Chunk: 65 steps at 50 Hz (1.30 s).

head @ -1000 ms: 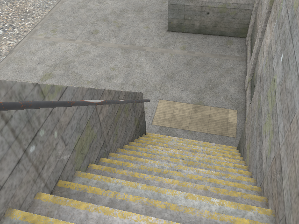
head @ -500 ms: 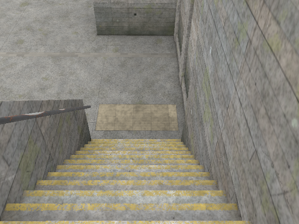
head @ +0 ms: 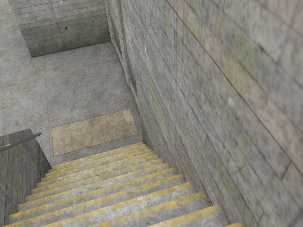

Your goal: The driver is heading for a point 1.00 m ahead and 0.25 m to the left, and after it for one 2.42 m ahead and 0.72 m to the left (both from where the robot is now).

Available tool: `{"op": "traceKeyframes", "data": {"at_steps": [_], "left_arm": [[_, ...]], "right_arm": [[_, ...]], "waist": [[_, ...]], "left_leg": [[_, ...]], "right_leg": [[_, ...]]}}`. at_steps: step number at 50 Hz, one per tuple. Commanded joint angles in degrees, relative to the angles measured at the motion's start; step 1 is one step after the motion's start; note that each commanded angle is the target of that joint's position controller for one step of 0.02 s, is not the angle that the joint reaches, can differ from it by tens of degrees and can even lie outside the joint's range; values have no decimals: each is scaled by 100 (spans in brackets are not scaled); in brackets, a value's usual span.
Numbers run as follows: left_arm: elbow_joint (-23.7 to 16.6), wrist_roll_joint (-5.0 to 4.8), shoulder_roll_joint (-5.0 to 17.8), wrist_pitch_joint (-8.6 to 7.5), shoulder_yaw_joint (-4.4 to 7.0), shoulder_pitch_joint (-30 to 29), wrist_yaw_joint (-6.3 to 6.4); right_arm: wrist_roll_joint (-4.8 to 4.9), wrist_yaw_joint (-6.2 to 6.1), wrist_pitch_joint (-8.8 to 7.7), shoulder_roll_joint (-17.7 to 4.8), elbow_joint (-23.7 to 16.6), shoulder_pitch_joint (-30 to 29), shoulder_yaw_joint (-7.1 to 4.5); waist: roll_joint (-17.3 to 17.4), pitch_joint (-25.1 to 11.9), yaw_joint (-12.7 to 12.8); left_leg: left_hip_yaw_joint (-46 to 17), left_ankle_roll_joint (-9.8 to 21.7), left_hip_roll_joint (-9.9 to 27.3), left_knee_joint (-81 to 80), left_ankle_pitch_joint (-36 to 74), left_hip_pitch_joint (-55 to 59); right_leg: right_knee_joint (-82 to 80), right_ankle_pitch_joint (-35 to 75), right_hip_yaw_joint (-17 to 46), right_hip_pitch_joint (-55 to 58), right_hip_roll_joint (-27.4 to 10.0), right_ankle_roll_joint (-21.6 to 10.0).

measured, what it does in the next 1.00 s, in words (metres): steps on the spot, turning left: left foot, then right foot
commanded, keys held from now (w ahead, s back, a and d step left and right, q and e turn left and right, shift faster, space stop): e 0.02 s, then no key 0.10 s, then q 0.68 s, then w+q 0.20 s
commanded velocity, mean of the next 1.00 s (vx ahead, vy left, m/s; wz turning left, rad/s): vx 0.08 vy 0.00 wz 0.24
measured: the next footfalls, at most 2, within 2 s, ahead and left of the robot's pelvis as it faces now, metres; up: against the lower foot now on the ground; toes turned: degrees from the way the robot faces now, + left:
left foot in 0.22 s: +0.01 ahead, +0.10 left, +0.00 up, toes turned -6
right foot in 0.54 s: -0.01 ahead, -0.09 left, +0.00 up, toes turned +10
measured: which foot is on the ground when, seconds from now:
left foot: up 0.00-0.20, down 0.22-0.58, up 0.60-0.92, down 0.94-1.00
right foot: down 0.00-0.28, up 0.30-0.52, down 0.54-0.94, up 0.96-1.00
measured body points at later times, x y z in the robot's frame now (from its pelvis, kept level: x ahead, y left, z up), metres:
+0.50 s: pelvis -0.02 +0.01 +0.02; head +0.01 +0.01 +0.47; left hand +0.13 +0.27 -0.08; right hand +0.10 -0.24 -0.10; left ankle -0.03 +0.10 -0.72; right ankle -0.05 -0.10 -0.72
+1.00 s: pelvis -0.09 +0.01 +0.00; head -0.09 +0.03 +0.45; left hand -0.07 +0.30 -0.11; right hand +0.14 -0.19 -0.08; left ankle -0.14 +0.07 -0.72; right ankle -0.04 -0.10 -0.70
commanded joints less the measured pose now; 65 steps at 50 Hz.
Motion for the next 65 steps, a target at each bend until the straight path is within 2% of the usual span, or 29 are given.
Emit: {"op": "traceKeyframes", "data": {"at_steps": [1, 5, 6, 7, 8, 10, 11, 12, 14, 17, 26, 28, 29, 30, 31, 32, 33, 36, 40, 43, 45, 46, 47, 48, 49, 51, 55, 59, 65], "left_arm": [[-534, 68, 765, -97, 209, -182, 22], [-605, 101, 602, -97, 123, -579, -17], [-501, 164, 589, -39, 117, -427, -29], [-573, 100, 545, -36, 91, -779, -65], [-459, 171, 386, 32, 20, -642, -48], [-347, -48, 239, 39, -78, -949, -51], [-206, -31, 61, 38, -119, -441, -40], [-141, -43, 592, 104, 25, -428, -33], [78, 10, 590, 99, -21, -776, -64], [-34, -8, 573, 39, -25, -1113, -132], [-138, -17, 595, 54, 48, -936, 130], [-92, 41, 686, 43, 83, -712, 123], [-118, 20, 1112, 13, 215, -881, 136], [-132, 2, 1245, -24, 238, -760, 80], [-207, -17, 963, -71, 152, -639, 44], [-297, 14, 767, -100, 97, -797, 45], [-339, 107, 616, -122, 50, -1059, 26], [-345, 168, 783, -174, 92, -1043, 67], [-289, 159, 984, -159, 166, -666, -1], [-364, 221, 1054, -144, 188, -630, -26], [-418, 191, 1127, -143, 209, -813, -14], [-441, 133, 1105, -115, 216, -900, 0], [-447, 108, 992, -89, 201, -910, 18], [-649, 128, 475, -81, 58, -1060, -1], [-1083, 175, 807, -111, 90, -1695, 54], [-976, 95, 1059, -206, 155, -1687, 12], [-395, 250, 760, -113, 83, -873, -78], [-300, 171, 614, -29, 15, -939, -70], [-196, 52, 297, -85, -179, -993, -63]], "right_arm": [[8, -11, -95, -399, -455, -295, -40], [78, 20, -111, -297, -409, -117, 59], [122, 30, -76, -240, -521, -242, 127], [150, 55, -103, -239, -283, 199, 120], [199, 54, -71, -92, -361, 162, 200], [148, 67, -119, 272, 137, 1037, 277], [25, 18, -168, 57, -53, 733, 321], [57, 89, -336, -217, -130, 353, 346], [184, 244, -504, -159, -102, 6, 354], [254, 204, -440, -545, -156, 111, 198], [250, 261, -166, -804, -509, 237, -111], [346, 253, -85, -698, -737, -130, -123], [424, 203, -13, -488, -867, -63, -84], [306, 111, 71, -492, -866, 131, -80], [161, 85, 127, -707, -703, 270, -165], [177, 105, 137, -771, -598, 296, -217], [242, 151, 155, -762, -526, 289, -241], [318, 202, 228, -787, -589, 122, -237], [308, 222, 287, -561, -695, -176, -116], [341, 256, 291, -519, -779, -387, -48], [321, 297, 271, -512, -845, -256, -29], [283, 296, 225, -441, -673, 213, -11], [222, 265, 153, -489, -430, 833, -38], [172, 211, 90, -813, -435, 1212, -102], [225, 172, 62, -1621, -534, 1482, -371], [147, 45, 21, -1006, -638, 851, -188], [185, 61, -167, -630, -653, 469, -61], [231, 81, -182, -536, -557, 714, -45], [122, 66, -49, -247, -479, 736, 96]], "waist": [[-649, -141, -29], [-777, -340, -86], [-845, -127, -32], [-829, -410, -97], [-902, -249, -118], [-356, -397, -425], [638, -236, -185], [935, 364, 142], [574, 364, 136], [565, -187, -32], [367, -384, -102], [-53, -311, 24], [-1177, -124, -132], [-1946, -137, 24], [-1224, -188, 21], [-596, -124, -130], [-420, -59, -262], [-823, -21, -230], [-852, -58, -41], [-1049, -42, 94], [-1177, 106, -100], [-934, 90, -338], [-354, 118, -561], [1161, 209, -664], [1420, 528, -1018], [557, 696, -501], [310, 183, 3], [289, -15, -93], [544, 2, -356]], "left_leg": [[-76, 16, -98, -262, -276, -260], [3, 134, -71, -1277, -447, 759], [-213, 192, 11, -2337, -1451, 724], [120, 207, -64, -2123, -425, 1551], [-99, 317, 38, -3449, -1381, 1603], [150, 348, 21, -4505, 1293, 3522], [-1494, 737, 1024, -5673, 2320, 3852], [-2299, 1311, 1835, -5439, 4474, 2658], [-1749, 1118, 1338, -5445, 4626, 2248], [-1517, 854, 876, -5101, 5186, 3105], [-2515, 1506, 1013, -4577, 4467, 3112], [-2141, 1113, 535, -4122, 3133, 2143], [-1351, 808, -155, -3468, 1288, 1232], [-630, 609, -701, -2398, -1123, 549], [-550, 495, -470, -1149, -1720, 453], [-582, 391, -320, -571, -1402, 560], [-479, 338, -250, -265, -945, 681], [-89, 194, -214, -581, -561, 616], [76, 235, -19, -1737, -776, 803], [484, 394, -76, -2544, -996, 1448], [525, 566, -22, -3482, -677, 1891], [666, 741, -107, -4274, -160, 2579], [227, 900, -126, -4857, -314, 3526], [-2040, 1215, 1261, -5450, -1104, 4101], [-3906, 1947, 2045, -5935, -756, 3532], [-3210, 2000, 1764, -5884, -565, 2948], [-1711, 1727, 960, -5531, 2958, 1969], [-1405, 1548, 780, -5074, 4048, 2258], [-1533, 1492, 890, -4765, 4177, 2097]], "right_leg": [[-1137, 3460, 2155, 733, -1537, -1263], [-1050, 4180, 1841, 581, -1363, -1004], [-1199, 3916, 1961, 726, -1371, -917], [-1147, 4016, 1676, 493, -1247, -774], [-1346, 3567, 1838, 584, -1278, -653], [-1312, 3098, 1471, -108, -1050, -225], [-519, 1051, 1183, -576, -683, 231], [-998, -835, 566, -281, -447, 382], [-1501, 98, 217, 727, -701, 530], [-1302, 848, -35, 695, -610, 559], [-837, -356, -446, 188, -636, 573], [-1392, 1276, -221, 1059, -944, 376], [-1519, 3250, 472, 1460, -1670, -61], [-1767, 5036, 1346, 1751, -2763, -774], [-1835, 5278, 1396, 1602, -3101, -1194], [-1871, 5005, 1068, 1270, -2958, -1196], [-1814, 4851, 526, 1034, -2604, -1010], [-1645, 4404, -244, 1102, -2038, -620], [-1553, 3556, -241, 1227, -2259, -657], [-2042, 459, -222, 601, -2212, -551], [-2109, -780, -194, 265, -2204, -347], [-1853, -1116, -398, -133, -2111, -161], [-1018, -1220, -772, -924, -1852, 138], [1074, -1576, -1572, -2241, -1218, 615], [1605, -1593, -988, -3434, -599, 784], [2147, -496, -457, -3141, -1006, 936], [2476, 367, -818, -1387, -871, 1065], [1976, 519, -852, -1112, -810, 902], [188, -330, -933, 152, -702, 602]]}}
Velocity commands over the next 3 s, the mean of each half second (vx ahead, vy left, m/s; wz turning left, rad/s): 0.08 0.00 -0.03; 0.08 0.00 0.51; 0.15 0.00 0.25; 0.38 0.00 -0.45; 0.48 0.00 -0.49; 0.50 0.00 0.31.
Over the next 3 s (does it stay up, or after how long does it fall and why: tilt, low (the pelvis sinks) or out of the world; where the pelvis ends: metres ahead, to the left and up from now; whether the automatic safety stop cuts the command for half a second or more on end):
stays up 0.02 0.07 0.00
